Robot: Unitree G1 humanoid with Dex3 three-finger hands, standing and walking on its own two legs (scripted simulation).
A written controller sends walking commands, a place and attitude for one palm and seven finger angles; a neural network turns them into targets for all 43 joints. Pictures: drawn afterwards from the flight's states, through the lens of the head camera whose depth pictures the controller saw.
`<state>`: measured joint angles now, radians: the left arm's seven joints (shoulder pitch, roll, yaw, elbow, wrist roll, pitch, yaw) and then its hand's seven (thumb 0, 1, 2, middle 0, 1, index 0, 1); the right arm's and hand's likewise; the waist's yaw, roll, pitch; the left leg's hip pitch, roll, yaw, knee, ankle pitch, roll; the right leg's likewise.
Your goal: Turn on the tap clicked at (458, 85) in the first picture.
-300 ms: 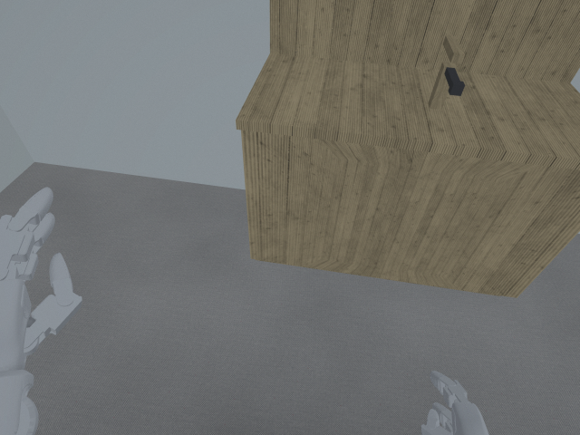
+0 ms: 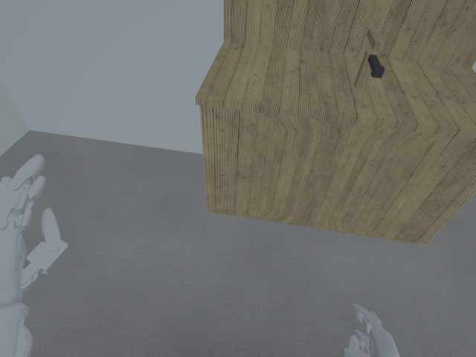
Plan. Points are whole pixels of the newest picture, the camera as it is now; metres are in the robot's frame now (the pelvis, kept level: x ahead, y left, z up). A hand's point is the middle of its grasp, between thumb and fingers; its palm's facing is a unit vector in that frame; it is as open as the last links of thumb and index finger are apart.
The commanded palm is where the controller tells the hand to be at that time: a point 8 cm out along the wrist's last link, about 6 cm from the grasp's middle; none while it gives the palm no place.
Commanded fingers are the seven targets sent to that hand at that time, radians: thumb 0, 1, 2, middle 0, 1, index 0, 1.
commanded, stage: look at it before walking up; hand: left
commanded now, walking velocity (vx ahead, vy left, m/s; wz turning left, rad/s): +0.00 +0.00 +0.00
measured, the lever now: (377, 71) +0.92 -0.37 +0.08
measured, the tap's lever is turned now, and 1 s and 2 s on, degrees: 0 0 0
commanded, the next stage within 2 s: walk to a spot facing it in 0.10 s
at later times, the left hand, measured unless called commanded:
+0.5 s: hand (88, 238) +0.22 +0.22 +0.15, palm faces +0.36 -0.86 -0.36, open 7.4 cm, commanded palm +0.18 +0.25 +0.18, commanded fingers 0.00 0.90 0.90 -0.20 -0.30 -0.20 -0.30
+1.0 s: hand (166, 227) +0.25 +0.12 +0.15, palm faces +0.14 -0.89 -0.43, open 7.4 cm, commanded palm +0.21 +0.18 +0.18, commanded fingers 0.00 0.90 0.90 -0.20 -0.30 -0.20 -0.30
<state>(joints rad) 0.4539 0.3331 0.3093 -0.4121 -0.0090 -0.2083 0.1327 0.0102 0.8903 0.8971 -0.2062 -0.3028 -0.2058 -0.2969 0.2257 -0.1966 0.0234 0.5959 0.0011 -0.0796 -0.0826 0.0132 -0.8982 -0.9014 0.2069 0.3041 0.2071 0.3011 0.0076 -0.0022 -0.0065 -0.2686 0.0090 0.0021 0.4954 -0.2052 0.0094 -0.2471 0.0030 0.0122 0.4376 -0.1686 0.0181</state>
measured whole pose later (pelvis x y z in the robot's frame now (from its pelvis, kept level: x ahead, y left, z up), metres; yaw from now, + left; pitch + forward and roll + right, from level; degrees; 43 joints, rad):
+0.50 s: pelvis -0.01 -0.01 -0.01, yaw -6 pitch -1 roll +1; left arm 0.42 0.32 0.33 -0.43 -0.02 -0.20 0.14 0.01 0.89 0.90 -0.20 -0.30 -0.20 -0.30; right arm 0.19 -0.19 0.01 0.55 0.01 -0.07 -0.07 0.01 -0.90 -0.90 0.21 0.30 0.21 0.30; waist 0.04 -0.02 0.01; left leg -0.33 0.05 0.09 0.60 -0.26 0.00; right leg -0.38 0.04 0.10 0.61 -0.22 0.01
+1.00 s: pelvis -0.03 -0.03 -0.03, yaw -20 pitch -2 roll +1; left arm 0.41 0.34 0.35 -0.45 -0.02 -0.20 0.13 0.01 0.89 0.90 -0.20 -0.30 -0.20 -0.30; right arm 0.23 -0.19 0.01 0.54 0.01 -0.06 -0.03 0.01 -0.90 -0.90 0.21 0.30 0.21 0.30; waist 0.04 0.04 0.06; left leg -0.38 0.17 0.19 0.84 -0.43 -0.05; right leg -0.42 0.03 -0.03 0.80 -0.34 -0.04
